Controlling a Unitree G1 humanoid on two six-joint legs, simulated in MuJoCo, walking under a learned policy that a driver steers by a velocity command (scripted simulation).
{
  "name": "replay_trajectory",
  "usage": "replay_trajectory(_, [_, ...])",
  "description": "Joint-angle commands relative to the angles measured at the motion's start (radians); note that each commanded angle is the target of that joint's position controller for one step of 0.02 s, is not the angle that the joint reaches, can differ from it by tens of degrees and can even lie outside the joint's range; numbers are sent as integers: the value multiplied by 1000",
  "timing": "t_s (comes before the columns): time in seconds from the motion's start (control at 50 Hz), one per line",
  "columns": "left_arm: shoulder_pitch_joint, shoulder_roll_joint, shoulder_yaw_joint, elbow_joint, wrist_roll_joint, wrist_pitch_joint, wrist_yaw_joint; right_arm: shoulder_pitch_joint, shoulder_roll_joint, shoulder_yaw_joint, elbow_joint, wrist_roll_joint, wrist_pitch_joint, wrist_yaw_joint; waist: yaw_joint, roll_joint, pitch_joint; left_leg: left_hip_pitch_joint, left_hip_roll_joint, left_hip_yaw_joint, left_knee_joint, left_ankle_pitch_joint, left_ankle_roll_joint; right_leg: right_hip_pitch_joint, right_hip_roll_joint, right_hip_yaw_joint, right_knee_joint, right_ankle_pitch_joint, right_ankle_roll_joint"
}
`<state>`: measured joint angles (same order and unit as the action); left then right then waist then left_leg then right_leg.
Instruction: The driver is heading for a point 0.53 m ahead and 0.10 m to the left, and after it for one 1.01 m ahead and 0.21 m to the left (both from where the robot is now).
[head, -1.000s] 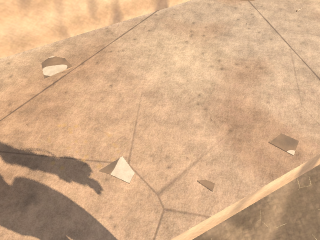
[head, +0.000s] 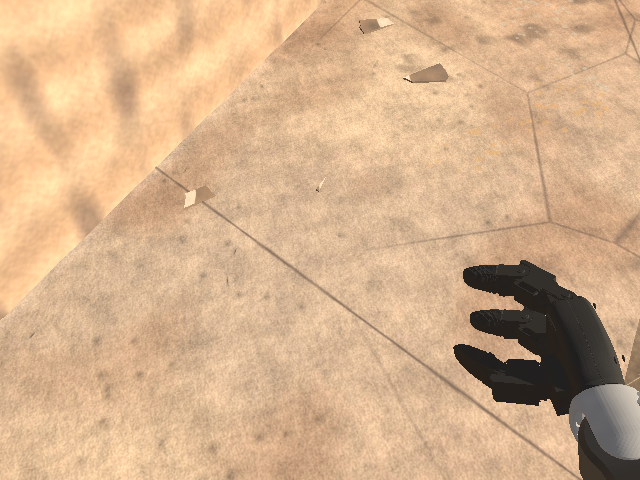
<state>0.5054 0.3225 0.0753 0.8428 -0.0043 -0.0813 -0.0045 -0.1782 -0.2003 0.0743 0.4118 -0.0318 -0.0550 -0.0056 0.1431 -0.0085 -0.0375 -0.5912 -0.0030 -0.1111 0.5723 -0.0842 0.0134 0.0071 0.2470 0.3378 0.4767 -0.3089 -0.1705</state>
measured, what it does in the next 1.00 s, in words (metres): walks ahead, turning left: left foot, then right foot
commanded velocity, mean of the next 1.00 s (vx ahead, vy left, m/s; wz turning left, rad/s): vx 1.00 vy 0.00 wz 0.32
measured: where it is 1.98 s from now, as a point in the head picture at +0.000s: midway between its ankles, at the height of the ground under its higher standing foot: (368, 193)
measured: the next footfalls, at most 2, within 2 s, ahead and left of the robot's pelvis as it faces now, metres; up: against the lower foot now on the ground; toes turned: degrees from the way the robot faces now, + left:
left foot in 0.02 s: +0.15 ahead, +0.16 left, +0.00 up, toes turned -8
right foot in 0.38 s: +0.50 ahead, -0.17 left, +0.00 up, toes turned -10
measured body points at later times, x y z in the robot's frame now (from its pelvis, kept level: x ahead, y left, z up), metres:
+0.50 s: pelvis +0.45 -0.06 -0.01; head +0.47 -0.07 +0.44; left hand +0.65 +0.16 -0.10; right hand +0.42 -0.33 -0.14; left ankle +0.33 +0.10 -0.62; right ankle +0.46 -0.16 -0.73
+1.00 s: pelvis +0.93 +0.00 -0.01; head +0.95 +0.00 +0.44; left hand +1.07 +0.27 -0.07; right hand +1.02 -0.28 -0.13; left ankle +0.91 +0.00 -0.73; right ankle +1.01 -0.17 -0.64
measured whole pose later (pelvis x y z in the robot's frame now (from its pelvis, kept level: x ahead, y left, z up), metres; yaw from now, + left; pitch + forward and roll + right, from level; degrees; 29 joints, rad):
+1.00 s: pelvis +0.93 +0.00 -0.01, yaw +20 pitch +0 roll +1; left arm 0.08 0.22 -0.04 0.59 0.07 -0.08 0.00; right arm 0.43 -0.32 -0.07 0.82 -0.01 -0.02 0.01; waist -0.05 0.00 0.04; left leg -0.21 -0.24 -0.04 0.48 -0.25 0.19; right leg -0.62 -0.11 0.11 1.22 -0.34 0.05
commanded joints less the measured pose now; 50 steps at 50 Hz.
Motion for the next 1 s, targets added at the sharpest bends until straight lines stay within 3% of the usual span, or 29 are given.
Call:
replay_trajectory(0.02, [-198,97,32,-123,-1,-33,-14,499,-245,-135,123,-5,-16,-47,-292,114,-231,995,149,-75,-92,-45,45,-545,-104,11,532,149,90])
replay_trajectory(0.04, [-234,23,-2,-173,15,-33,4,605,-272,-146,130,-23,-17,-46,-322,153,-247,1114,348,-222,45,231,69,-694,-127,-104,696,-204,77])
replay_trajectory(0.06, [-142,42,-11,-192,-29,-7,16,567,-266,-152,158,-49,-21,-38,-263,260,-370,1207,503,-516,-2,181,247,-902,-143,-206,920,-219,106])
replay_trajectory(0.08, [-200,72,-14,-179,20,11,15,525,-186,-150,143,-39,-24,-31,-271,94,-307,1037,427,-553,-131,-104,251,-913,-221,-232,923,-84,89])
replay_trajectory(0.12, [-318,52,-15,-212,49,26,-19,495,-132,-135,202,-36,-49,-16,-222,-13,-58,731,344,-422,-264,-250,216,-898,-251,-218,886,-39,90])
replay_trajectory(0.18, [-357,5,-36,-280,58,50,-57,527,-152,-141,299,-11,-72,-7,-133,42,109,535,321,-273,-361,-157,168,-930,-296,-162,766,-69,97])
replay_trajectory(0.22, [-431,8,-50,-341,67,45,-69,522,-172,-144,324,5,-75,-4,-112,86,134,454,271,-136,-431,-33,153,-875,-290,-190,611,-1,101])
replay_trajectory(0.26, [-484,4,-69,-365,55,36,-96,507,-200,-148,341,16,-64,4,-105,75,151,272,188,14,-539,36,128,-582,-277,-338,348,145,88])
replay_trajectory(0.3, [-443,8,-66,-338,41,32,-96,545,-264,-159,362,27,-59,20,-86,74,133,182,195,40,-548,302,133,-271,-221,-411,294,232,72])
replay_trajectory(0.34, [-201,78,-28,-256,44,36,-61,561,-335,-169,370,28,-61,23,44,57,-24,245,166,111,-189,732,109,32,-150,-425,242,141,64])
replay_trajectory(0.36, [-43,123,-5,-219,54,33,-40,564,-355,-170,374,26,-62,18,143,70,-101,160,134,108,91,660,90,241,-194,-379,194,112,72])
replay_trajectory(0.38, [54,206,15,-199,86,22,-17,589,-239,-144,371,11,-58,19,138,-33,-191,-4,43,92,482,10,80,411,-398,-166,170,-101,76])
replay_trajectory(0.4, [57,277,24,-244,112,11,1,699,-127,-118,310,56,-51,11,42,-222,-392,-101,-25,3,865,-447,84,439,-736,382,-24,-258,24])
replay_trajectory(0.42, [0,230,23,-240,83,17,7,584,-242,-145,292,49,-38,5,54,-99,-330,-173,-4,-19,915,-301,93,336,-685,450,-140,-253,21])
replay_trajectory(0.46, [-141,118,-6,-208,57,1,5,527,-189,-127,293,24,-23,18,-54,-54,-29,-193,85,30,817,-186,78,43,-596,147,-153,-55,8])
replay_trajectory(0.52, [-171,53,-21,-168,36,-22,-1,575,-134,-125,323,10,27,46,-154,-93,58,-112,126,31,761,-209,50,-169,-551,-69,-266,24,12])
replay_trajectory(0.58, [-187,10,-26,-126,21,-48,-9,429,-113,-125,274,8,52,59,-171,-64,150,-221,134,59,675,-99,50,-171,-484,-308,-365,224,52])
replay_trajectory(0.6, [-198,13,-27,-117,23,-55,-9,385,-96,-117,241,7,50,65,-189,-107,169,-215,149,67,609,-37,55,-189,-483,-373,-369,342,53])
replay_trajectory(0.68, [-210,47,-18,-87,20,-62,10,256,-99,-102,207,9,36,96,-189,-8,170,-13,89,216,251,199,117,-158,-417,-598,-421,579,101])
replay_trajectory(0.72, [-166,114,-3,-77,20,-56,19,282,-119,-108,217,15,33,95,-205,-28,106,106,0,299,199,193,149,-36,-433,-611,-305,1041,117])
replay_trajectory(0.78, [-246,211,29,-115,43,4,37,701,-236,-160,325,20,37,69,-422,-87,-123,528,-99,270,175,-31,209,-25,-476,-576,303,1358,114])
replay_trajectory(0.8, [-254,187,25,-113,46,13,27,823,-291,-192,367,17,43,45,-462,-11,-159,721,-97,195,103,-86,239,-167,-402,-577,682,997,132])
replay_trajectory(0.82, [-272,11,-21,-142,62,0,5,711,-350,-209,364,37,58,29,-337,263,-21,754,20,-34,98,4,260,-515,-209,-540,1092,-94,163])
replay_trajectory(0.84, [-141,21,-35,-270,33,-18,1,637,-464,-231,295,7,67,28,-211,362,-278,1031,217,-611,-128,-142,490,-820,-154,-317,1302,-202,188])
replay_trajectory(0.86, [-218,77,-41,-267,52,-44,5,606,-410,-229,261,13,68,21,-251,130,-257,987,256,-757,-309,-372,469,-887,-222,-235,1233,-102,171])
replay_trajectory(0.88, [-276,98,-40,-263,49,-55,6,597,-344,-214,286,15,61,12,-221,0,-78,794,232,-702,-353,-388,412,-873,-264,-234,1113,-43,170])
replay_trajectory(0.9, [-313,81,-48,-270,60,-50,9,580,-314,-204,306,23,47,5,-175,-76,-1,628,189,-607,-351,-319,369,-803,-307,-232,986,-26,179])
replay_trajectory(0.94, [-306,67,-59,-266,82,-5,9,545,-275,-183,308,26,18,-3,-115,-103,77,385,110,-447,-351,-156,350,-684,-347,-238,862,-52,212])
replay_trajectory(1.0, [-397,36,-74,-313,78,20,0,544,-278,-178,313,25,-17,10,-110,-107,146,236,58,-293,-388,246,328,-618,-368,-315,593,14,243])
